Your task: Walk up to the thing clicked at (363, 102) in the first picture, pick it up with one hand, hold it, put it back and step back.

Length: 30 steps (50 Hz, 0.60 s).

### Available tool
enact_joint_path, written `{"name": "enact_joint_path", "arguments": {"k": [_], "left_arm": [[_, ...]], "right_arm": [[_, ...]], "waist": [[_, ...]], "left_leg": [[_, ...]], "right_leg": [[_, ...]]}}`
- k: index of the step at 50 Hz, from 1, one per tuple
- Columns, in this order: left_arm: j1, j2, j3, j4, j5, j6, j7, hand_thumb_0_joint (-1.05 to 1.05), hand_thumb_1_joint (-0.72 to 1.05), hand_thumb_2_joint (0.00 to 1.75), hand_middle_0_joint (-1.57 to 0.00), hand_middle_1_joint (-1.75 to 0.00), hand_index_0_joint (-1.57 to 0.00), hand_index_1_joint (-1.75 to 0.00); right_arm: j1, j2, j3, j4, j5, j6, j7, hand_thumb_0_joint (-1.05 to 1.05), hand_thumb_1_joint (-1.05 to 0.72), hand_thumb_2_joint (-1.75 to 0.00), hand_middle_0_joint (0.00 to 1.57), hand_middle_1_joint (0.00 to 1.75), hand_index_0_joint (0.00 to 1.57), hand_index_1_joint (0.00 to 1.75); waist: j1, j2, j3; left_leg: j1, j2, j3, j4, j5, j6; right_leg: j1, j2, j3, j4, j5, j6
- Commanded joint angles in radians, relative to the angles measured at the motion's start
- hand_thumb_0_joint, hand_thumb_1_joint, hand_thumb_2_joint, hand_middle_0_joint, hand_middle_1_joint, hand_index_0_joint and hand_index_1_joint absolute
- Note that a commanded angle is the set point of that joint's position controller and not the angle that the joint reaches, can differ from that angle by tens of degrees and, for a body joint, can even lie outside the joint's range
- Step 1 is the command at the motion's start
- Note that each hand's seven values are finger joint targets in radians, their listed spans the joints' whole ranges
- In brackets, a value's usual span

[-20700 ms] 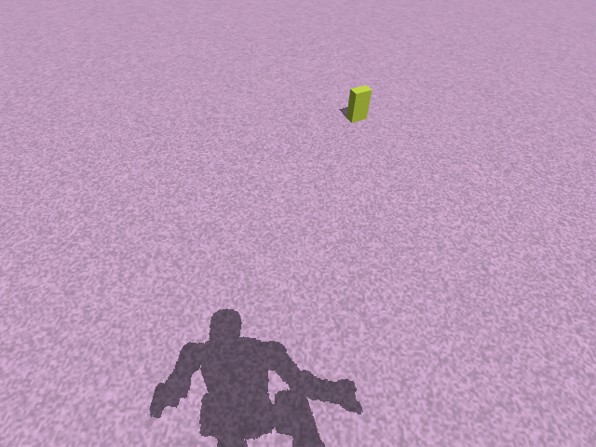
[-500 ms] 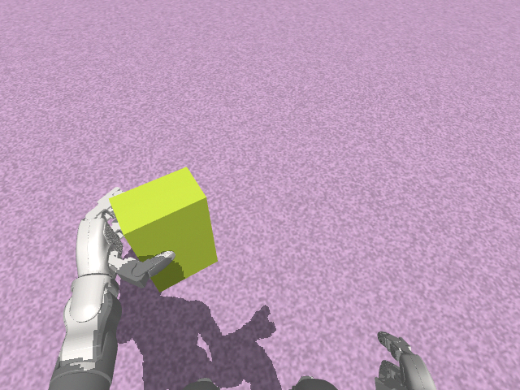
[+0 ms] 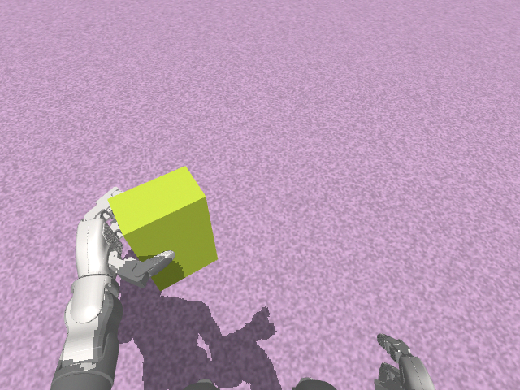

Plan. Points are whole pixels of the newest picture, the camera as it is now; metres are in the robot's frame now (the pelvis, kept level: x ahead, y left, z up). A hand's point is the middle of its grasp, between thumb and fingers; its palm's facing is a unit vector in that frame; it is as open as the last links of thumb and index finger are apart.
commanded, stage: hold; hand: left
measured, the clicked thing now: (171, 234) +0.34 +0.13 +0.04
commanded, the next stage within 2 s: crouch in 0.98 s
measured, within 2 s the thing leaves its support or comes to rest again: neither
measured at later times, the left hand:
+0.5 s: hand (138, 237) +0.32 +0.17 +0.06, palm faces +0.15 -0.99 +0.01, open 10.3 cm
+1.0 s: hand (140, 238) +0.32 +0.17 +0.06, palm faces +0.14 -0.99 +0.01, open 10.3 cm
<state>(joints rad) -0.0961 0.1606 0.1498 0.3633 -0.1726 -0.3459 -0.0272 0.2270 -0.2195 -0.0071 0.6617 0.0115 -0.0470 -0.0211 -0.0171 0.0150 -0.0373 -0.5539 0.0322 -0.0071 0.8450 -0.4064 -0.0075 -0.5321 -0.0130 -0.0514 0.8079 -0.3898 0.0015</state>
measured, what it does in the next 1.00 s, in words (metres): stands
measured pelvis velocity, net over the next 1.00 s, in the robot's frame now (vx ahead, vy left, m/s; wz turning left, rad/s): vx -0.01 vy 0.00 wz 0.00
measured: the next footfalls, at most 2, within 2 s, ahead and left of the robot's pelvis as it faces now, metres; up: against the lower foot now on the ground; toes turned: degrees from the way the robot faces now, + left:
none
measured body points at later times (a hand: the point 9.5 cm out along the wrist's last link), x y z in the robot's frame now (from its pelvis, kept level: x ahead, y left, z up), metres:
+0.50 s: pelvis +0.00 +0.00 +0.00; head +0.03 +0.01 +0.45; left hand +0.31 +0.23 +0.06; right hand +0.13 -0.24 -0.11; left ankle +0.01 +0.12 -0.70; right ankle +0.01 -0.12 -0.70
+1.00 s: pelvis -0.01 +0.00 +0.00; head +0.03 +0.00 +0.45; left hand +0.31 +0.22 +0.06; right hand +0.13 -0.24 -0.11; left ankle +0.01 +0.12 -0.70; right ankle +0.01 -0.12 -0.70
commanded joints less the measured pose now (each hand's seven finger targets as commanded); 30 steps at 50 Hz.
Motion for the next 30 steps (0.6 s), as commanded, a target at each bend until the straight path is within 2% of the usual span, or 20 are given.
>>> {"name": "enact_joint_path", "arguments": {"k": [1, 2, 4, 5, 7, 8, 9, 10, 12, 14, 16, 20, 21, 22, 23, 25, 26, 29, 30], "left_arm": [[-0.276, 0.144, 0.053, -0.208, -0.006, -0.074, -0.005, 0.0, 0.0, 1.18, -1.24, -1.37, -1.25, -1.39], [-0.27, 0.128, 0.035, -0.221, -0.006, -0.077, -0.007, 0.0, -0.01, 1.18, -1.23, -1.37, -1.24, -1.39], [-0.272, 0.141, 0.054, -0.192, -0.009, -0.068, -0.01, 0.0, 0.02, 1.18, -1.24, -1.38, -1.25, -1.39], [-0.264, 0.125, 0.041, -0.179, -0.012, -0.067, -0.016, 0.0, 0.01, 1.18, -1.24, -1.38, -1.25, -1.39], [-0.273, 0.135, 0.05, -0.169, -0.012, -0.068, -0.019, 0.0, 0.01, 1.18, -1.25, -1.38, -1.26, -1.4], [-0.297, 0.124, 0.035, -0.183, -0.012, -0.072, -0.022, 0.0, 0.0, 1.19, -1.25, -1.38, -1.26, -1.4], [-0.287, 0.129, 0.043, -0.189, -0.011, -0.074, -0.02, 0.0, 0.02, 1.19, -1.25, -1.39, -1.26, -1.4], [-0.277, 0.109, 0.021, -0.192, -0.01, -0.075, -0.019, 0.0, 0.03, 1.19, -1.26, -1.39, -1.27, -1.4], [-0.277, 0.138, 0.047, -0.224, -0.01, -0.079, -0.009, 0.0, 0.03, 1.19, -1.26, -1.39, -1.27, -1.4], [-0.29, 0.135, 0.035, -0.249, -0.01, -0.08, -0.007, 0.0, 0.01, 1.19, -1.25, -1.38, -1.26, -1.4], [-0.253, 0.137, 0.05, -0.216, -0.012, -0.072, -0.004, 0.0, 0.01, 1.19, -1.25, -1.39, -1.26, -1.4], [-0.262, 0.121, 0.049, -0.167, -0.015, -0.062, -0.003, 0.0, -0.01, 1.18, -1.23, -1.37, -1.24, -1.38], [-0.279, 0.137, 0.059, -0.183, -0.012, -0.067, -0.005, 0.0, 0.0, 1.18, -1.23, -1.36, -1.24, -1.38], [-0.243, 0.116, 0.046, -0.149, -0.012, -0.062, -0.006, 0.0, 0.02, 1.19, -1.24, -1.37, -1.25, -1.39], [-0.249, 0.133, 0.055, -0.175, -0.011, -0.068, -0.008, 0.0, 0.02, 1.19, -1.24, -1.37, -1.24, -1.39], [-0.256, 0.142, 0.052, -0.196, -0.005, -0.076, -0.015, 0.0, 0.04, 1.19, -1.25, -1.38, -1.26, -1.39], [-0.28, 0.126, 0.026, -0.229, -0.006, -0.08, -0.02, 0.0, 0.04, 1.18, -1.25, -1.38, -1.26, -1.39], [-0.292, 0.151, 0.052, -0.245, -0.01, -0.086, -0.014, 0.0, 0.0, 1.17, -1.25, -1.38, -1.26, -1.39], [-0.3, 0.144, 0.042, -0.247, -0.008, -0.083, -0.01, 0.0, 0.0, 1.16, -1.26, -1.38, -1.26, -1.39]], "right_arm": [[-0.034, -0.132, -0.049, -0.125, -0.003, -0.04, -0.014, 0.0, -0.91, -0.91, 0.2, 0.3, 0.2, 0.3], [-0.029, -0.132, -0.048, -0.125, -0.005, -0.042, -0.013, 0.0, -0.91, -0.91, 0.2, 0.3, 0.2, 0.3], [-0.018, -0.133, -0.049, -0.119, -0.004, -0.037, -0.016, 0.0, -0.91, -0.9, 0.2, 0.3, 0.2, 0.3], [-0.017, -0.131, -0.048, -0.111, -0.005, -0.038, -0.014, 0.0, -0.9, -0.9, 0.2, 0.3, 0.2, 0.3], [-0.026, -0.132, -0.049, -0.119, -0.003, -0.038, -0.013, 0.0, -0.91, -0.9, 0.2, 0.3, 0.2, 0.3], [-0.031, -0.133, -0.049, -0.124, -0.004, -0.038, -0.011, 0.0, -0.91, -0.9, 0.2, 0.3, 0.2, 0.3], [-0.03, -0.133, -0.05, -0.123, -0.006, -0.039, -0.01, 0.0, -0.91, -0.9, 0.2, 0.3, 0.2, 0.3], [-0.031, -0.132, -0.05, -0.123, -0.006, -0.041, -0.007, 0.0, -0.91, -0.9, 0.2, 0.3, 0.2, 0.3], [-0.036, -0.134, -0.05, -0.138, -0.004, -0.042, -0.009, 0.0, -0.91, -0.9, 0.2, 0.3, 0.2, 0.3], [-0.04, -0.133, -0.047, -0.138, -0.001, -0.043, -0.009, 0.0, -0.91, -0.9, 0.2, 0.3, 0.2, 0.3], [-0.031, -0.139, -0.051, -0.133, 0.0, -0.044, -0.012, 0.0, -0.91, -0.9, 0.2, 0.3, 0.2, 0.3], [-0.04, -0.129, -0.045, -0.124, 0.0, -0.041, -0.016, 0.0, -0.91, -0.9, 0.2, 0.3, 0.2, 0.3], [-0.038, -0.129, -0.047, -0.12, -0.003, -0.039, -0.015, 0.0, -0.91, -0.91, 0.2, 0.3, 0.2, 0.3], [-0.041, -0.127, -0.046, -0.127, -0.002, -0.04, -0.014, 0.0, -0.91, -0.91, 0.2, 0.3, 0.2, 0.3], [-0.044, -0.132, -0.048, -0.13, -0.002, -0.042, -0.013, 0.0, -0.91, -0.91, 0.2, 0.3, 0.2, 0.3], [-0.037, -0.13, -0.048, -0.129, -0.004, -0.04, -0.01, 0.0, -0.91, -0.9, 0.2, 0.3, 0.2, 0.3], [-0.037, -0.132, -0.05, -0.133, -0.005, -0.042, -0.01, 0.0, -0.91, -0.9, 0.2, 0.3, 0.2, 0.3], [-0.031, -0.13, -0.047, -0.128, -0.004, -0.044, -0.011, 0.0, -0.91, -0.91, 0.2, 0.3, 0.2, 0.3], [-0.04, -0.129, -0.045, -0.134, -0.003, -0.045, -0.01, 0.0, -0.91, -0.91, 0.2, 0.3, 0.2, 0.3]], "waist": [[-0.007, -0.004, -0.282], [-0.008, 0.002, -0.275], [-0.012, -0.011, -0.291], [-0.012, -0.01, -0.265], [-0.009, -0.024, -0.256], [-0.017, -0.011, -0.239], [-0.005, 0.01, -0.257], [-0.008, 0.01, -0.252], [0.004, 0.017, -0.288], [0.002, 0.031, -0.284], [-0.005, -0.003, -0.288], [-0.014, -0.049, -0.216], [-0.011, -0.032, -0.222], [-0.008, -0.046, -0.222], [-0.003, -0.041, -0.22], [0.001, 0.009, -0.256], [-0.005, 0.026, -0.292], [0.0, 0.037, -0.294], [-0.004, 0.035, -0.281]], "left_leg": [[0.132, -0.021, 0.001, -0.111, 0.247, 0.013], [0.141, -0.019, -0.003, -0.113, 0.257, 0.011], [0.135, -0.021, 0.001, -0.1, 0.282, 0.015], [0.124, -0.02, 0.001, -0.1, 0.275, 0.015], [0.106, -0.022, 0.004, -0.104, 0.234, 0.017], [0.107, -0.02, 0.001, -0.113, 0.205, 0.015], [0.119, -0.019, -0.002, -0.119, 0.203, 0.011], [0.119, -0.017, -0.007, -0.125, 0.197, 0.009], [0.136, -0.021, -0.001, -0.121, 0.217, 0.009], [0.148, -0.021, 0.0, -0.129, 0.217, 0.005], [0.152, -0.018, -0.005, -0.125, 0.229, 0.008], [0.097, -0.02, 0.003, -0.117, 0.195, 0.018], [0.089, -0.02, 0.001, -0.116, 0.188, 0.017], [0.084, -0.023, 0.005, -0.112, 0.194, 0.018], [0.086, -0.024, 0.006, -0.115, 0.186, 0.018], [0.113, -0.026, 0.005, -0.117, 0.204, 0.013], [0.138, -0.024, 0.003, -0.119, 0.217, 0.01], [0.144, -0.023, 0.0, -0.116, 0.232, 0.009], [0.137, -0.023, 0.0, -0.121, 0.211, 0.009]], "right_leg": [[0.127, 0.015, 0.013, -0.101, 0.285, -0.008], [0.126, 0.017, 0.009, -0.094, 0.284, -0.01], [0.135, 0.014, 0.015, -0.099, 0.32, -0.006], [0.128, 0.014, 0.013, -0.1, 0.313, -0.007], [0.119, 0.012, 0.017, -0.108, 0.279, -0.006], [0.096, 0.015, 0.013, -0.107, 0.244, -0.009], [0.102, 0.017, 0.008, -0.101, 0.232, -0.013], [0.099, 0.02, 0.002, -0.098, 0.222, -0.015], [0.123, 0.018, 0.007, -0.101, 0.242, -0.014], [0.13, 0.019, 0.006, -0.103, 0.241, -0.016], [0.135, 0.022, 0.003, -0.105, 0.253, -0.012], [0.106, 0.015, 0.012, -0.116, 0.238, -0.006], [0.103, 0.015, 0.012, -0.116, 0.228, -0.006], [0.114, 0.012, 0.014, -0.117, 0.238, -0.005], [0.113, 0.011, 0.016, -0.117, 0.227, -0.007], [0.123, 0.012, 0.016, -0.106, 0.239, -0.011], [0.125, 0.015, 0.014, -0.103, 0.247, -0.014], [0.133, 0.017, 0.01, -0.099, 0.257, -0.014], [0.123, 0.017, 0.011, -0.104, 0.239, -0.014]]}}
